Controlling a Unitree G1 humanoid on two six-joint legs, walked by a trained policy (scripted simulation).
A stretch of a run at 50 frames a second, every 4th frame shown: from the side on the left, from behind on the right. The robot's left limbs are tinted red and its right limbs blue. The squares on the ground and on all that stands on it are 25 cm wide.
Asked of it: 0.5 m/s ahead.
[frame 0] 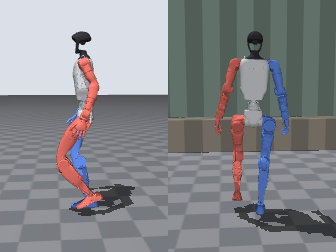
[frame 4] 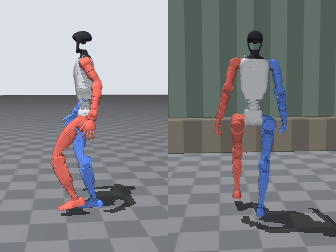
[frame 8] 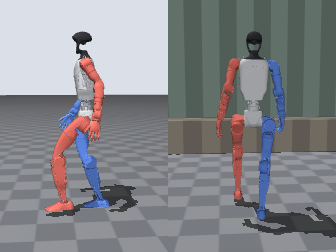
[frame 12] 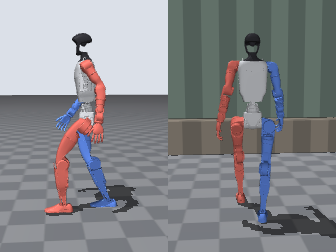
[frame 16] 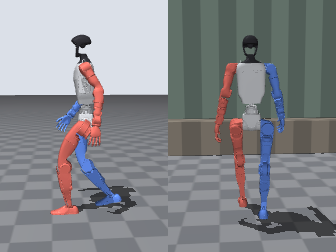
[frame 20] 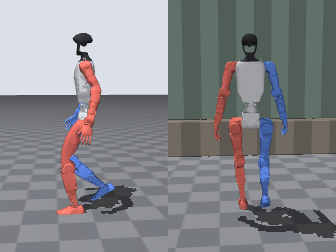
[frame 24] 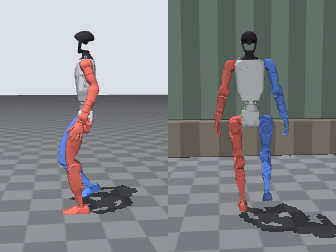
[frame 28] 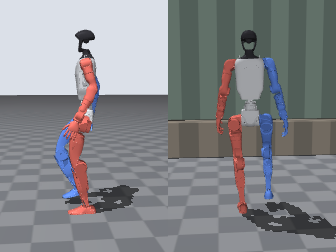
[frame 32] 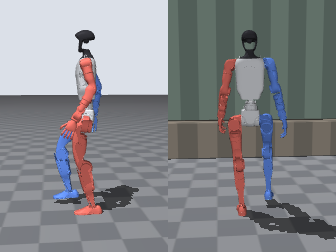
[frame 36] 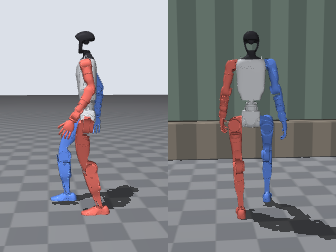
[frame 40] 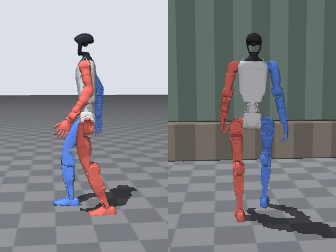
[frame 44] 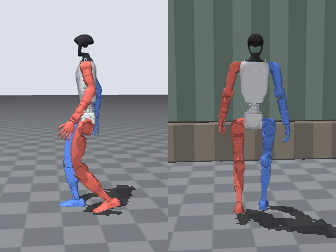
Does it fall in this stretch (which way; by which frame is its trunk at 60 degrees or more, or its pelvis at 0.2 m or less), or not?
no
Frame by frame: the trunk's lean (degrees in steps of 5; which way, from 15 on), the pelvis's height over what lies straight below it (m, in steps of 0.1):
0: 5, 0.8
4: 5, 0.8
8: 5, 0.8
12: 5, 0.8
16: 5, 0.8
20: 5, 0.8
24: 0, 0.8
28: 0, 0.8
32: 0, 0.8
36: 0, 0.8
40: 5, 0.8
44: 5, 0.8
